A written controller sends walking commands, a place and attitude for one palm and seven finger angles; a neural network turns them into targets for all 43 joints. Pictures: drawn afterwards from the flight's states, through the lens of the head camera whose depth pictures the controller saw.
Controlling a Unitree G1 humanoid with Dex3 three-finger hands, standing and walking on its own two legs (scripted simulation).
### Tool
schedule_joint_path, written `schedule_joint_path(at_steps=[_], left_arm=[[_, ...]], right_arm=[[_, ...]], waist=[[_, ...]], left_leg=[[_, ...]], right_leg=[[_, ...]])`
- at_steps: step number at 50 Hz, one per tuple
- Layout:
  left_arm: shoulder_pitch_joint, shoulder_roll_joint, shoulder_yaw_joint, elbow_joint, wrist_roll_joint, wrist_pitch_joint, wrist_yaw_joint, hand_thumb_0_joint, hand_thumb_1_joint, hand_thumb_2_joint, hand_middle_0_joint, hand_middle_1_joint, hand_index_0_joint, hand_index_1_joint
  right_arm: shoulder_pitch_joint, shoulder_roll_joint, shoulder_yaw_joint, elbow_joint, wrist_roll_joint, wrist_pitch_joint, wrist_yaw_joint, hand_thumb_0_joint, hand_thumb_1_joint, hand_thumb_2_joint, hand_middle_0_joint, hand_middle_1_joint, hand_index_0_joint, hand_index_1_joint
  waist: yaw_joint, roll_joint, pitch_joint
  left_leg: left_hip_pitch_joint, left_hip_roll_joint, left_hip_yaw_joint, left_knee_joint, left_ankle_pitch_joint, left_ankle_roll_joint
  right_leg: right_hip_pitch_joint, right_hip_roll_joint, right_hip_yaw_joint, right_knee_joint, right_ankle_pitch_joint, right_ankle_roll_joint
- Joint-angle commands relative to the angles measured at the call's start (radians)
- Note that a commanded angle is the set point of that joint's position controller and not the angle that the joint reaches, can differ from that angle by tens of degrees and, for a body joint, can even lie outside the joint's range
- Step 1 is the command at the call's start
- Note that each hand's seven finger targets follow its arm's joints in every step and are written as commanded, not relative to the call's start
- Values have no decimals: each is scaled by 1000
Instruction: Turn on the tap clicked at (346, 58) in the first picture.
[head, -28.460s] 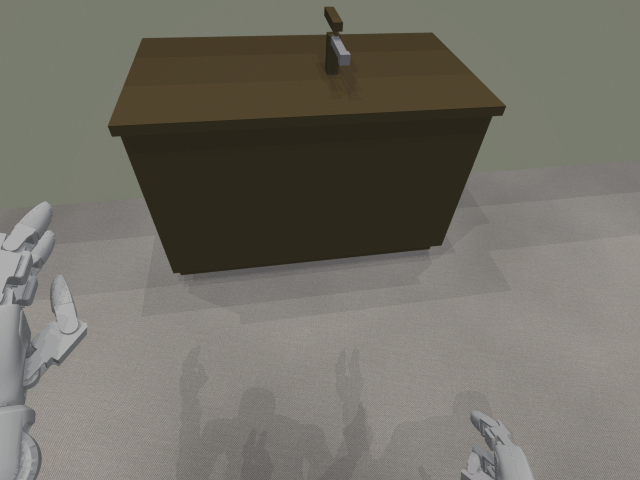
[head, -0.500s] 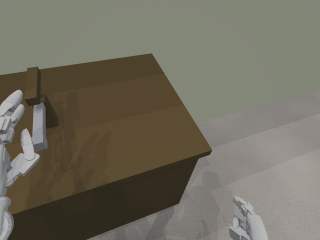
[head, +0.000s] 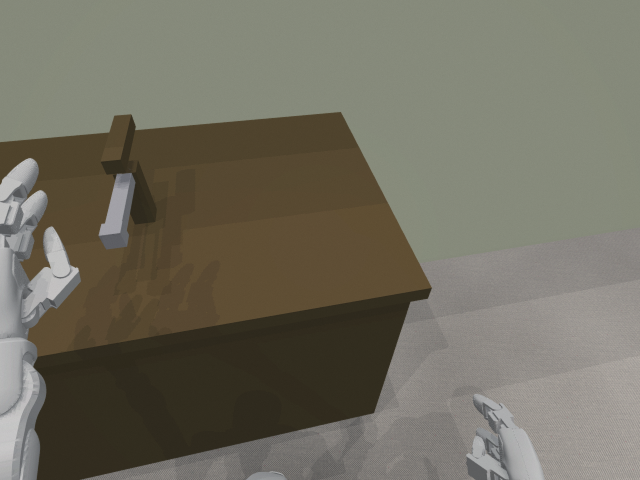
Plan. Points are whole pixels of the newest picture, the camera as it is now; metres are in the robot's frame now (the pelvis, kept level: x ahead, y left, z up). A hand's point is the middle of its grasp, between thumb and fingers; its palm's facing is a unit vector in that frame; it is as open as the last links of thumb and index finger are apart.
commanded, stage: turn the palm inward beside the body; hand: left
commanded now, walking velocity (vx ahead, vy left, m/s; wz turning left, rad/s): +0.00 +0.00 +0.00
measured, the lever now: (114, 235) +0.38 +0.35 +0.08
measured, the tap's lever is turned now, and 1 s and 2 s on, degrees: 0 0 0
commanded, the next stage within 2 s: reach beside the lever's end, fingers flat in 1.74 s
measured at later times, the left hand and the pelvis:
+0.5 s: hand (135, 269) +0.27 +0.24 +0.16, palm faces +0.39 -0.88 -0.27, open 7.4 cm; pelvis +0.06 -0.01 +0.00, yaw -3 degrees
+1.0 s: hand (136, 299) +0.24 +0.23 +0.15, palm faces +0.44 -0.88 -0.17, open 7.4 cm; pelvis +0.04 +0.00 +0.00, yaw -2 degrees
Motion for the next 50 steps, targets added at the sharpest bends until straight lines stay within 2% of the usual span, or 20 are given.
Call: schedule_joint_path(at_steps=[1,5,7,8,9,11,12,19,25,27,28,32,33,35,42,43,46,47,48,50], left_arm=[[-274,213,-15,-166,-5,25,-42,0,900,900,-200,-300,-200,-300],[-197,250,68,-220,-33,31,-32,0,900,900,-200,-300,-200,-300],[-119,298,153,-242,-49,17,-10,0,900,900,-200,-300,-200,-300],[-99,238,120,-276,-67,7,-6,0,900,900,-200,-300,-200,-300],[-49,246,145,-259,-75,6,2,0,900,900,-200,-300,-200,-300],[-10,226,143,-275,-95,14,8,0,900,900,-200,-300,-200,-300],[22,244,168,-267,-90,21,16,0,900,900,-200,-300,-200,-300],[174,142,105,-429,-104,11,-3,0,900,900,-200,-300,-200,-300],[267,96,98,-460,-121,-16,3,0,900,900,-200,-300,-200,-300],[283,101,106,-471,-108,-8,19,0,900,900,-200,-300,-200,-300],[280,58,60,-478,-111,-3,20,0,900,900,-200,-300,-200,-300],[282,65,56,-478,-103,29,39,0,900,900,-200,-300,-200,-300],[270,28,15,-488,-101,36,39,0,900,900,-200,-300,-200,-300],[269,36,15,-482,-106,55,46,0,900,900,-200,-300,-200,-300],[254,40,-2,-508,-87,96,87,0,900,900,-200,-300,-200,-300],[247,-2,-44,-518,-93,99,90,0,900,900,-200,-300,-200,-300],[264,8,-37,-510,-104,108,100,0,900,900,-200,-300,-200,-300],[277,31,-12,-511,-96,112,108,0,900,900,-200,-300,-200,-300],[269,-15,-58,-524,-103,112,109,0,900,900,-200,-300,-200,-300],[269,-10,-61,-518,-108,115,113,0,900,900,-200,-300,-200,-300]], right_arm=[[-166,-121,-37,-180,12,-77,-37,0,-900,-900,200,300,200,300],[-159,-113,-40,-192,11,-88,-37,0,-900,-900,200,300,200,300],[-151,-109,-45,-191,12,-91,-31,0,-900,-900,200,300,200,300],[-156,-98,-41,-208,11,-95,-27,0,-900,-900,200,300,200,300],[-146,-100,-45,-206,13,-96,-25,0,-900,-900,200,300,200,300],[-139,-103,-47,-212,12,-100,-28,0,-900,-900,200,300,200,300],[-132,-104,-48,-205,16,-102,-27,0,-900,-900,200,300,200,300],[-31,-124,-58,-232,4,-145,-28,0,-900,-900,200,300,200,300],[8,-126,-72,-224,7,-146,-21,0,-900,-900,200,300,200,300],[3,-119,-70,-218,11,-140,-20,0,-900,-900,200,300,200,300],[12,-117,-69,-229,10,-137,-19,0,-900,-900,200,300,200,300],[-4,-116,-63,-231,17,-125,-27,0,-900,-900,200,300,200,300],[-2,-112,-60,-242,18,-122,-26,0,-900,-900,200,300,200,300],[-10,-114,-56,-248,18,-120,-30,0,-900,-900,200,300,200,300],[-54,-106,-36,-251,20,-112,-43,0,-900,-900,200,300,200,300],[-54,-100,-30,-260,20,-112,-42,0,-900,-900,200,300,200,300],[-68,-105,-29,-261,18,-116,-45,0,-900,-900,200,300,200,300],[-74,-104,-27,-253,21,-115,-46,0,-900,-900,200,300,200,300],[-74,-96,-22,-261,20,-115,-45,0,-900,-900,200,300,200,300],[-81,-103,-22,-262,20,-120,-46,0,-900,-900,200,300,200,300]], waist=[[-34,40,-74],[-6,-21,-86],[20,5,-103],[13,6,-121],[15,-31,-97],[13,-5,-87],[20,19,-76],[-4,5,-244],[1,-11,-274],[12,30,-258],[0,22,-257],[8,17,-224],[1,29,-228],[4,2,-215],[10,49,-171],[0,31,-168],[1,4,-165],[12,41,-159],[-1,22,-153],[-1,16,-139]], left_leg=[[121,-59,55,-52,-211,15],[87,-50,37,-31,-171,13],[78,-48,37,-23,-156,11],[69,-49,31,-24,-150,13],[58,-43,31,-18,-150,14],[51,-38,36,-7,-133,16],[58,-37,38,-10,-117,18],[163,-36,48,-6,188,42],[167,-29,41,27,341,36],[171,-27,39,26,353,32],[171,-26,37,26,354,32],[162,-20,23,6,312,28],[163,-16,20,-1,305,26],[149,-15,12,-14,256,27],[140,-15,-3,-55,99,27],[133,-17,-4,-58,75,29],[124,-17,-2,-58,34,33],[121,-19,-4,-63,21,31],[119,-20,-3,-62,14,32],[103,-21,-5,-63,-32,34]], right_leg=[[-204,-35,144,-277,-326,25],[-178,-42,163,-283,-350,24],[-165,-39,163,-274,-336,22],[-148,-44,164,-257,-310,22],[-162,-41,162,-263,-316,25],[-160,-51,178,-263,-283,28],[-158,-48,172,-264,-248,26],[-76,-14,52,-91,360,28],[-55,-14,33,-44,501,24],[-66,-12,30,-44,478,19],[-72,-13,27,-44,471,18],[-89,-6,25,-55,393,14],[-93,-7,21,-55,371,12],[-94,-4,23,-67,328,12],[-120,2,28,-104,158,5],[-124,1,23,-106,140,6],[-123,1,28,-122,102,9],[-124,3,31,-124,89,5],[-127,1,27,-122,87,6],[-137,0,32,-133,43,9]])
